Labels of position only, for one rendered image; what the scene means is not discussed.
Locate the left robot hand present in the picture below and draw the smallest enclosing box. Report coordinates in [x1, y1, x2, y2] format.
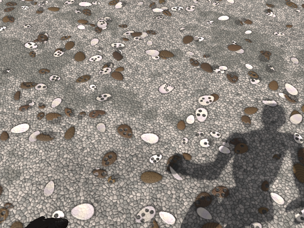
[25, 216, 68, 228]

